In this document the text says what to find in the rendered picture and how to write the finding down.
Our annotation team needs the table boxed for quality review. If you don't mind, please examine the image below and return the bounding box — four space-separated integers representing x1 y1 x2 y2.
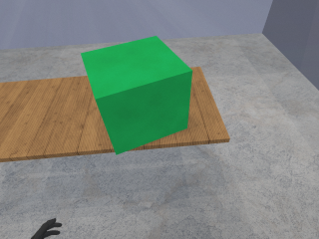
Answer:
0 67 230 162

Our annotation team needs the carton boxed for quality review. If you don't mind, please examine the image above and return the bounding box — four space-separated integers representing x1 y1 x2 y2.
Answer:
81 36 192 155

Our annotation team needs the left robot hand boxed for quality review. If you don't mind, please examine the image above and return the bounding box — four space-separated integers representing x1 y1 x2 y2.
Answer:
31 218 63 239

